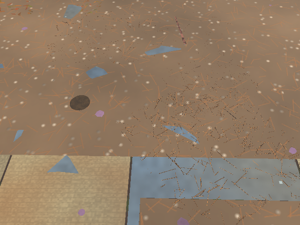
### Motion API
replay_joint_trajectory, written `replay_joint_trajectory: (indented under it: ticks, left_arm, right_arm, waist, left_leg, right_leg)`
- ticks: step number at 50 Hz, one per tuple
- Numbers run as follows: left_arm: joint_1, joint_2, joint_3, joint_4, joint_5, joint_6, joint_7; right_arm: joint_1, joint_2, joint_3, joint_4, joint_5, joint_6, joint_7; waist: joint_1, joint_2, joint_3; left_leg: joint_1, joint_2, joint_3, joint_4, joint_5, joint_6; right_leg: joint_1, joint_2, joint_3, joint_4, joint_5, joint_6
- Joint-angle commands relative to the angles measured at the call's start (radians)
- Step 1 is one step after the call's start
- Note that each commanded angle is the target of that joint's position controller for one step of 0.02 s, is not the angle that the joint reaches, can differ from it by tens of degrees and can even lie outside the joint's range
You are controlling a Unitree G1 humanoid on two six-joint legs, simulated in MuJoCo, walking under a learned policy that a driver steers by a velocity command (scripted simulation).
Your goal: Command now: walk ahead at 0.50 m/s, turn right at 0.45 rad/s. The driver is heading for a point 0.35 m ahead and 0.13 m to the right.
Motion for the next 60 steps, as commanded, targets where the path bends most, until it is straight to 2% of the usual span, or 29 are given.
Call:
replay_joint_trajectory:
  ticks: [1,4,7,10,12,13,14,15,16,17,19,21,24,29,32,33,34,35,36,37,40,42,45,46,47,48,50,54,60]
  left_arm:
    - [-0.049,0.169,0.045,-0.079,-0.008,-0.019,0.021]
    - [0.007,0.183,0.051,-0.062,-0.017,-0.006,0.032]
    - [0.058,0.181,0.053,-0.046,-0.026,0.008,0.037]
    - [0.054,0.178,0.056,-0.049,-0.021,0.020,0.042]
    - [0.041,0.125,0.039,-0.061,-0.014,0.023,0.037]
    - [0.055,0.056,0.014,-0.081,0.007,0.019,0.034]
    - [0.192,0.013,-0.002,-0.114,-0.027,0.008,0.032]
    - [0.159,0.125,0.019,-0.090,-0.041,0.009,0.038]
    - [0.044,0.172,0.035,-0.103,-0.031,0.015,0.041]
    - [-0.002,0.158,0.036,-0.112,-0.017,0.021,0.045]
    - [-0.008,0.127,0.039,-0.124,-0.004,0.030,0.041]
    - [0.005,0.077,0.028,-0.120,-0.007,0.042,0.039]
    - [-0.044,0.037,0.008,-0.138,0.005,0.049,0.034]
    - [-0.156,0.064,0.009,-0.163,0.006,0.045,0.015]
    - [-0.137,0.083,0.021,-0.158,0.016,0.042,0.015]
    - [-0.121,0.120,0.031,-0.157,0.022,0.042,0.024]
    - [-0.089,0.190,0.042,-0.171,0.038,0.045,0.036]
    - [-0.103,0.136,0.021,-0.168,0.044,0.056,0.040]
    - [-0.097,0.061,0.001,-0.158,0.032,0.058,0.031]
    - [-0.114,0.060,-0.003,-0.142,0.025,0.055,0.024]
    - [-0.219,0.113,0.013,-0.135,0.023,0.051,0.023]
    - [-0.265,0.099,0.012,-0.128,0.029,0.056,0.026]
    - [-0.272,0.061,0.002,-0.100,0.017,0.060,0.027]
    - [-0.236,0.043,-0.004,-0.078,0.017,0.058,0.024]
    - [-0.211,0.041,-0.005,-0.064,0.025,0.057,0.022]
    - [-0.195,0.039,-0.002,-0.065,0.028,0.059,0.022]
    - [-0.225,0.059,0.005,-0.051,0.025,0.059,0.033]
    - [-0.194,0.053,0.009,-0.007,0.021,0.060,0.044]
    - [-0.175,0.057,0.014,0.060,0.012,0.062,0.048]
  right_arm:
    - [-0.015,-0.059,-0.014,-0.065,-0.005,-0.002,-0.006]
    - [-0.134,-0.038,-0.005,-0.088,0.005,-0.015,0.006]
    - [-0.194,-0.063,-0.014,-0.106,0.021,-0.025,0.019]
    - [-0.163,-0.102,-0.033,-0.102,0.026,-0.036,0.025]
    - [-0.004,-0.143,-0.057,-0.067,0.016,-0.044,0.015]
    - [0.147,-0.200,-0.072,-0.055,0.003,-0.043,0.005]
    - [0.208,-0.269,-0.091,-0.014,0.001,-0.024,0.012]
    - [0.183,-0.169,-0.072,-0.029,0.016,-0.019,0.018]
    - [0.137,-0.114,-0.055,-0.035,0.012,-0.016,0.015]
    - [0.078,-0.094,-0.043,-0.038,-0.002,-0.014,0.018]
    - [0.028,-0.061,-0.032,-0.022,-0.010,-0.014,0.023]
    - [0.012,-0.061,-0.032,0.003,-0.003,-0.018,0.026]
    - [-0.010,-0.109,-0.044,0.036,0.011,-0.004,0.016]
    - [0.025,-0.142,-0.047,0.089,0.028,0.022,0.010]
    - [0.011,-0.137,-0.041,0.111,0.046,0.030,0.009]
    - [0.051,-0.108,-0.030,0.126,0.036,0.026,0.011]
    - [0.090,-0.065,-0.012,0.116,-0.003,0.016,0.014]
    - [0.182,-0.008,0.011,0.137,-0.008,0.023,0.015]
    - [0.128,-0.054,0.004,0.135,0.004,0.044,0.013]
    - [0.082,-0.084,-0.005,0.120,0.015,0.060,0.009]
    - [0.086,-0.093,-0.018,0.144,0.009,0.101,-0.014]
    - [0.113,-0.057,-0.010,0.168,0.012,0.108,-0.017]
    - [0.115,-0.029,-0.003,0.188,-0.001,0.106,-0.013]
    - [0.091,-0.047,-0.004,0.179,-0.016,0.106,-0.011]
    - [0.064,-0.088,-0.009,0.162,-0.016,0.106,-0.014]
    - [0.029,-0.134,-0.023,0.176,0.000,0.107,-0.017]
    - [0.003,-0.069,-0.008,0.178,-0.005,0.093,-0.017]
    - [0.028,-0.061,-0.003,0.213,0.003,0.066,-0.015]
    - [0.038,-0.058,0.001,0.250,0.006,0.074,-0.019]
  waist:
    - [-0.029,-0.082,-0.023]
    - [0.019,-0.095,-0.022]
    - [0.035,-0.106,-0.027]
    - [0.000,-0.141,-0.042]
    - [-0.086,-0.132,-0.132]
    - [-0.141,-0.002,-0.280]
    - [-0.075,0.324,-0.374]
    - [-0.104,0.194,-0.291]
    - [-0.127,0.100,-0.161]
    - [-0.103,0.033,-0.098]
    - [-0.050,0.068,-0.059]
    - [-0.029,0.090,-0.069]
    - [-0.026,0.084,-0.105]
    - [-0.065,0.074,-0.124]
    - [-0.027,0.054,-0.122]
    - [-0.026,0.014,-0.141]
    - [-0.044,-0.108,-0.230]
    - [-0.069,-0.240,-0.310]
    - [-0.030,-0.220,-0.294]
    - [-0.027,-0.197,-0.237]
    - [-0.068,-0.158,-0.154]
    - [-0.088,-0.167,-0.149]
    - [-0.101,-0.153,-0.150]
    - [-0.087,-0.124,-0.131]
    - [-0.056,-0.069,-0.085]
    - [-0.018,0.047,-0.030]
    - [-0.038,0.040,-0.009]
    - [-0.046,0.018,-0.048]
    - [-0.053,-0.020,-0.056]
  left_leg:
    - [0.018,-0.005,0.006,-0.175,0.180,-0.032]
    - [0.109,-0.059,0.019,-0.378,0.347,-0.041]
    - [0.139,-0.080,-0.008,-0.469,0.341,-0.034]
    - [0.202,-0.084,-0.021,-0.523,0.220,0.002]
    - [0.461,-0.042,-0.026,-0.573,0.186,0.066]
    - [0.715,0.141,-0.198,-0.553,0.124,0.129]
    - [0.980,0.341,-0.653,-0.639,-0.096,0.288]
    - [0.919,0.329,-0.693,-0.694,-0.304,0.265]
    - [0.792,0.276,-0.524,-0.701,-0.163,0.228]
    - [0.672,0.231,-0.385,-0.697,0.108,0.215]
    - [0.536,0.169,-0.202,-0.685,0.539,0.215]
    - [0.489,0.135,-0.097,-0.698,0.712,0.227]
    - [0.470,0.133,-0.018,-0.713,0.788,0.247]
    - [0.485,0.128,0.022,-0.686,0.687,0.222]
    - [0.474,0.107,0.013,-0.585,0.550,0.175]
    - [0.439,0.062,0.034,-0.521,0.476,0.128]
    - [0.338,-0.008,0.084,-0.385,0.215,0.067]
    - [0.245,-0.056,0.081,-0.268,-0.216,0.010]
    - [0.208,-0.047,0.033,-0.192,-0.401,-0.021]
    - [0.164,-0.040,0.024,-0.158,-0.414,-0.032]
    - [0.228,-0.018,0.015,-0.175,-0.288,-0.058]
    - [0.338,-0.035,0.045,-0.268,-0.167,-0.059]
    - [0.475,-0.057,0.075,-0.498,0.085,-0.034]
    - [0.499,-0.031,0.043,-0.548,0.159,-0.015]
    - [0.468,0.017,0.000,-0.584,0.137,0.014]
    - [0.348,0.007,0.007,-0.582,-0.053,0.049]
    - [0.268,-0.006,0.003,-0.627,-0.136,0.045]
    - [0.334,-0.020,0.019,-0.599,0.026,0.027]
    - [0.374,-0.035,0.032,-0.587,0.105,0.035]
  right_leg:
    - [-0.054,-0.230,0.217,-0.170,0.132,-0.168]
    - [-0.075,-0.200,0.197,-0.143,0.076,-0.126]
    - [-0.002,-0.229,0.270,-0.082,0.019,-0.112]
    - [0.076,-0.259,0.357,0.016,0.020,-0.084]
    - [0.027,-0.189,0.322,0.197,0.052,-0.034]
    - [-0.098,-0.119,0.227,0.485,-0.119,0.005]
    - [-0.450,-0.007,0.104,0.789,-0.475,0.061]
    - [-0.563,-0.093,0.132,0.908,-0.423,0.074]
    - [-0.568,-0.112,0.119,0.927,-0.333,0.084]
    - [-0.517,-0.135,0.100,0.910,-0.278,0.099]
    - [-0.424,-0.160,0.092,0.833,-0.264,0.119]
    - [-0.369,-0.146,0.048,0.731,-0.257,0.136]
    - [-0.296,-0.153,0.015,0.523,-0.130,0.148]
    - [-0.158,-0.130,-0.021,0.287,0.042,0.117]
    - [-0.025,-0.107,-0.040,0.102,0.143,0.061]
    - [0.078,-0.146,0.004,0.050,0.324,0.031]
    - [0.259,-0.308,0.152,0.124,0.736,-0.032]
    - [0.336,-0.451,0.299,0.131,0.801,-0.185]
    - [0.294,-0.449,0.343,0.086,0.652,-0.217]
    - [0.254,-0.416,0.327,0.055,0.513,-0.192]
    - [0.063,-0.364,0.254,-0.005,0.322,-0.128]
    - [-0.028,-0.313,0.179,-0.016,0.263,-0.104]
    - [-0.076,-0.254,0.119,0.004,0.032,-0.054]
    - [-0.098,-0.226,0.109,0.005,-0.099,-0.006]
    - [-0.112,-0.187,0.087,0.020,-0.230,0.035]
    - [-0.077,-0.137,0.033,0.028,-0.230,0.067]
    - [0.002,-0.132,0.019,0.083,-0.138,0.079]
    - [0.035,-0.140,0.018,0.111,0.046,0.069]
    - [0.056,-0.141,0.011,0.118,0.132,0.079]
